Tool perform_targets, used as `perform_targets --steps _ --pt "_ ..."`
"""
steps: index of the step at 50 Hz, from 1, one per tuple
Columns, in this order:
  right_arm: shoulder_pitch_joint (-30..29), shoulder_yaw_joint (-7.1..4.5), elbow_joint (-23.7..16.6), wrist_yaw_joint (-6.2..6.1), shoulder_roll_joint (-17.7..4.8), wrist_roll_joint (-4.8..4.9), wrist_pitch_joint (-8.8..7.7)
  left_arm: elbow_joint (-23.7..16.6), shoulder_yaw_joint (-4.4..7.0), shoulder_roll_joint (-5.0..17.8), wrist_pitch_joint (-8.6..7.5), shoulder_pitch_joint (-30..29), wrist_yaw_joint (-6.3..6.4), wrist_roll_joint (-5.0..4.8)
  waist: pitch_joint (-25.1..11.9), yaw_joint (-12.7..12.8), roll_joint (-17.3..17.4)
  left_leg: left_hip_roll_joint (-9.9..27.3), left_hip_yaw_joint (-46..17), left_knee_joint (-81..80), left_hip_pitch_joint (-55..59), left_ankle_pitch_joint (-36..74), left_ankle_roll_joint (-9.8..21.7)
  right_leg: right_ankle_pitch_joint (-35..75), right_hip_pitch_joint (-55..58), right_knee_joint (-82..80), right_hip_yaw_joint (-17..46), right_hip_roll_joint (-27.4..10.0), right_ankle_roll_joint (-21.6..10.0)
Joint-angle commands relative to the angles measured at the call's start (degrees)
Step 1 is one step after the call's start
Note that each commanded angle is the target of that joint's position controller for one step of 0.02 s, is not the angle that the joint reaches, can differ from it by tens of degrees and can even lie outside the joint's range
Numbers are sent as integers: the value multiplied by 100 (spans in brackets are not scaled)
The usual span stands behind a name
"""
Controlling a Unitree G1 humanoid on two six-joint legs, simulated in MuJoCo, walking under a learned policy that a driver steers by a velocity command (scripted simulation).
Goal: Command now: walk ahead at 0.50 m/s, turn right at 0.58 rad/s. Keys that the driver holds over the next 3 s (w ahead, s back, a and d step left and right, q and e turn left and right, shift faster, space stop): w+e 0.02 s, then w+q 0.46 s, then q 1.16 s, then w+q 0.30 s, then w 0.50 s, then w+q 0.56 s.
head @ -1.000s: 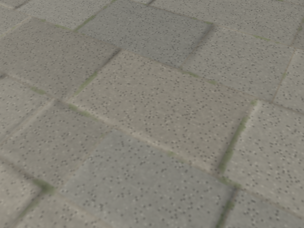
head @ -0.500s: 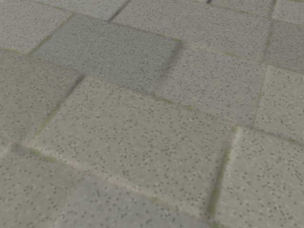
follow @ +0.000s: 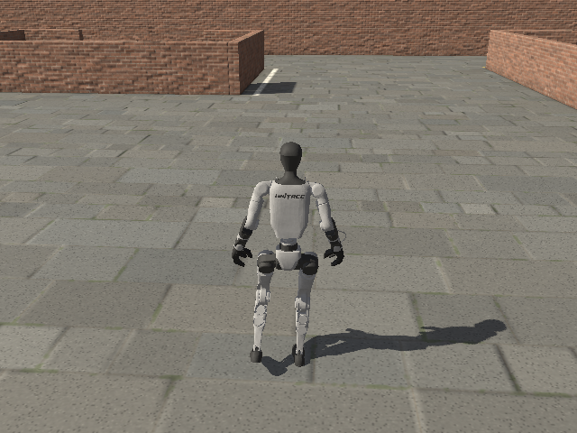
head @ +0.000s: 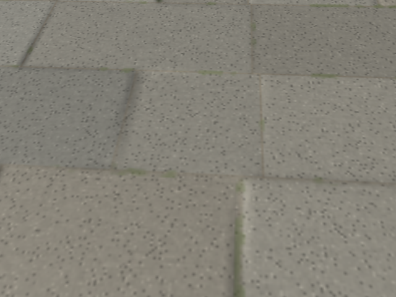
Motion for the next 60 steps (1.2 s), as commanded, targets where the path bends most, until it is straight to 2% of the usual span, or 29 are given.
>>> perform_targets --steps 1,4,7,10,13,16,18,19,20,21,22,23,24,25,28,30,33,36,40,41,42,43,44,45,46,49,50,53,60 --pt "188 -177 -341 -25 -598 -100 18 -465 208 773 -152 -103 92 18 -719 -156 -346 188 -121 -483 -772 475 -159 1284 941 -1452 1885 -1437 -1121" --pt "-131 -72 -350 6 -354 -81 86 -276 173 747 -181 104 194 29 -543 -15 -422 201 30 -1539 -880 1522 -325 1628 814 -1602 1200 -1290 -944" --pt "-674 10 -428 77 -233 0 58 -100 148 779 -199 319 211 31 -368 274 -525 104 136 -2649 -630 2700 -255 1120 783 -1693 796 -1178 -676" --pt "-1075 25 -537 158 -300 89 28 115 157 878 -230 556 191 34 -122 473 -483 41 151 -3135 -739 3009 -85 722 1163 -1811 813 -1475 -659" --pt "-1297 28 -675 267 -353 110 10 335 177 906 -186 707 194 38 57 522 -395 -17 114 -3415 -1252 2485 168 1104 2016 -1636 735 -1803 -606" --pt "-1090 7 -713 368 -413 105 11 417 218 991 -106 612 248 26 -82 332 -452 -238 233 -3530 -1019 1707 443 2515 2508 -1151 465 -1924 -423" --pt "-163 -153 -494 339 -675 60 46 361 225 1063 -32 406 298 48 -764 -192 -500 -689 635 -3593 378 1531 687 4592 2450 71 95 -1679 -208" --pt "631 -286 -316 292 -942 50 70 285 173 976 -6 381 349 75 -1280 -570 -323 -620 357 -3602 1694 1802 892 4486 1818 1268 -149 -1435 3" --pt "1280 -440 -306 246 -1548 20 93 67 31 596 -104 915 335 174 -2083 -482 735 736 -1934 -3556 3905 1615 1757 2245 -272 3449 -373 -787 427" --pt "1467 -375 -227 256 -1266 148 109 112 -79 339 -246 938 263 176 -2508 -492 1447 1407 -4244 -4585 4885 606 2353 -2045 -1791 4733 183 77 660" --pt "1321 -263 -262 238 -941 159 123 -24 4 783 -403 489 162 -23 -1988 -654 899 1305 -3945 -4839 4640 -186 2050 -1932 -2435 5045 727 -325 528" --pt "1004 -239 -363 208 -838 101 144 -186 -4 820 -496 -23 120 -135 -1337 -622 452 1113 -3248 -4921 3890 -95 1850 -1505 -2542 4811 627 -579 448" --pt "715 -207 -418 199 -767 53 160 -258 -8 778 -546 -287 126 -39 -780 -448 -7 905 -2736 -5050 3041 449 1751 -1218 -2458 4275 532 -767 439" --pt "452 -164 -508 174 -661 -1 151 -269 43 821 -526 -329 165 94 -567 -249 -10 737 -2348 -5100 2467 1530 1680 -1003 -2109 3826 516 -913 497" --pt "223 -187 -617 90 -745 -30 196 -238 33 641 -358 25 228 192 -593 100 184 467 -1547 -4984 1615 4427 1726 -1018 -1456 3243 333 -877 840" --pt "271 -258 -570 10 -940 11 245 -275 -14 495 -268 -108 286 188 -652 92 204 235 -1138 -4892 1289 5060 1624 -559 -1270 2523 166 -681 1022" --pt "439 -291 -470 -119 -962 124 433 -347 -60 367 -218 -576 287 154 -887 -97 362 -140 -917 -4647 1067 4588 1197 664 -733 1400 135 -361 1084" --pt "643 -293 -399 -211 -914 139 599 -492 -51 396 -219 -1102 220 94 -909 -284 472 -120 -1334 -4403 1312 3692 1004 1060 -617 603 286 -179 1050" --pt "374 -281 -552 -262 -787 89 686 -420 79 670 -316 -840 185 127 -885 -24 636 -55 -2113 -3632 1868 3041 832 893 -330 -224 563 -278 781" --pt "277 -241 -634 -249 -672 85 683 -373 105 736 -364 -592 212 175 -1029 125 536 -292 -2038 -3148 1734 2705 660 1626 299 -657 586 -535 595" --pt "384 -143 -766 -227 -386 -12 652 -391 157 1045 -362 -280 279 272 -1612 140 -187 -704 -1559 -1941 1104 1262 396 3295 1582 -435 1394 -1583 169" --pt "1425 -70 -725 -206 -156 29 627 -395 154 1141 -252 -219 313 401 -2126 -313 -1584 -1502 -996 -600 -251 -2258 51 4892 2946 -219 3085 -2972 -1020" --pt "1752 -168 -561 -164 -762 51 657 -367 161 904 -142 -196 301 158 -2296 -300 -1445 -950 -801 216 -589 -2137 -143 3556 2736 -353 3706 -3305 -1302" --pt "1205 -299 -519 -180 -1112 114 750 -484 72 567 -85 -401 326 115 -1687 -82 -838 -763 -679 590 -769 -1652 -318 2719 2257 -421 2896 -2788 -1031" --pt "870 -332 -554 -220 -1105 123 858 -499 31 478 -7 -589 335 155 -1369 -70 -536 -652 -526 654 -819 -1244 -412 2007 1784 -544 2278 -2402 -757" --pt "693 -268 -703 -235 -711 120 1013 -465 45 598 110 -942 370 217 -728 -168 -797 -495 -133 230 -412 -613 -500 1241 582 -1039 1164 -1796 -614" --pt "693 -235 -737 -232 -574 118 1002 -425 60 597 124 -919 379 225 -760 -151 -897 -487 -17 -26 -343 -549 -507 1299 609 -1095 975 -1756 -663" --pt "468 -192 -882 -196 -484 69 962 -335 117 682 149 -869 404 186 -997 -46 -914 -263 58 -700 -189 -376 -485 1539 887 -1127 751 -2004 -860" --pt "283 -216 -1042 -6 -592 63 970 -160 238 978 240 -954 320 50 -994 -25 -969 -206 445 -2371 703 58 -114 985 867 -1006 279 -2251 -704"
